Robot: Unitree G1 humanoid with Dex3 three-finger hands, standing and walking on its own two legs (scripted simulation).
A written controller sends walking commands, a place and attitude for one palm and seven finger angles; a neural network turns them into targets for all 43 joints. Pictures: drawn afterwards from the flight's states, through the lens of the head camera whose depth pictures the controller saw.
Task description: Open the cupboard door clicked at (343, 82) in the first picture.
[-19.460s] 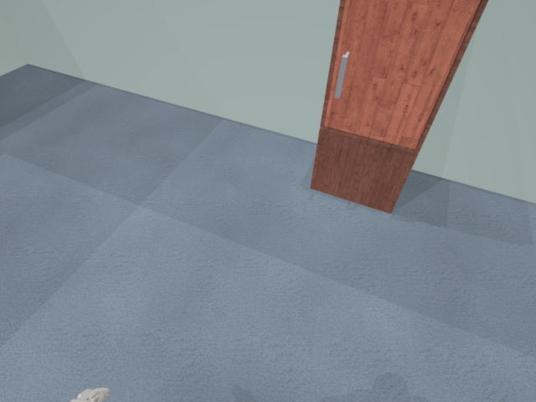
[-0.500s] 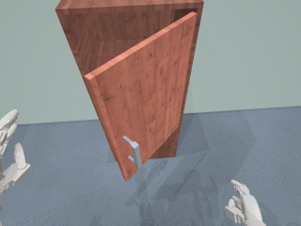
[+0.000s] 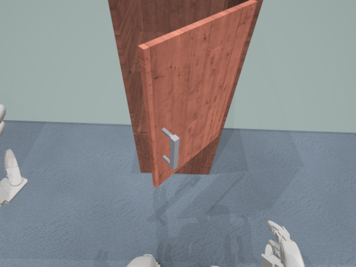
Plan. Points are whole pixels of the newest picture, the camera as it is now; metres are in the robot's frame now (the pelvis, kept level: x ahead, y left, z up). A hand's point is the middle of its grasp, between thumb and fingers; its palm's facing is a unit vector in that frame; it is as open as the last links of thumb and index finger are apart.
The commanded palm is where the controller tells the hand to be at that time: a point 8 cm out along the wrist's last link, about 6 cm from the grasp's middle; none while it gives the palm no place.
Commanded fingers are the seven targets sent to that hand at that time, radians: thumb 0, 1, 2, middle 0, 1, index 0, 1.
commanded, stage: step back with the hand held close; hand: left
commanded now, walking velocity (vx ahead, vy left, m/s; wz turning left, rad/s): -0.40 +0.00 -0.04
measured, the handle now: (169, 149) +0.45 +0.05 -0.08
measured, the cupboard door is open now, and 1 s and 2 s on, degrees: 45 45 45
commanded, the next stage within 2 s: stop stepping back and stand still in 0.22 s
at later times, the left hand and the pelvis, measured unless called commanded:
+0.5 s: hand out of the picture +0.11 +0.26 +0.20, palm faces +0.41 -0.80 -0.44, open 7.4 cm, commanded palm +0.00 +0.31 +0.19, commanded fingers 0.00 0.90 0.90 -0.20 -0.30 -0.20 -0.30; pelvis -0.13 +0.01 -0.01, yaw +2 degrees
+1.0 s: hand out of the picture +0.02 +0.24 +0.17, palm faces +0.27 -0.87 -0.40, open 7.4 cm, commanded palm -0.06 +0.30 +0.19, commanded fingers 0.00 0.90 0.90 -0.20 -0.30 -0.20 -0.30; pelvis -0.23 +0.02 +0.00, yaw -5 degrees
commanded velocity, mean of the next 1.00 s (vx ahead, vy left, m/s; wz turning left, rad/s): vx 0.03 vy -0.02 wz -0.04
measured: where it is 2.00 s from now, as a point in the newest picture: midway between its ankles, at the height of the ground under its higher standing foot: outside the picture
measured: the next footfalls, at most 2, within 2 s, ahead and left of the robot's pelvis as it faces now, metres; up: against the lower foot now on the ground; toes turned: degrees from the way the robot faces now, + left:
right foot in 0.64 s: -0.25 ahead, -0.08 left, +0.00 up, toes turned -5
left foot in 0.86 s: -0.13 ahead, +0.15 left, +0.00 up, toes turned +1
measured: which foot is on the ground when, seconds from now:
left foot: down 0.00-0.62, up 0.64-0.84, down 0.86-1.00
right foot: down 0.00-0.38, up 0.40-0.62, down 0.64-0.88, up 0.90-1.00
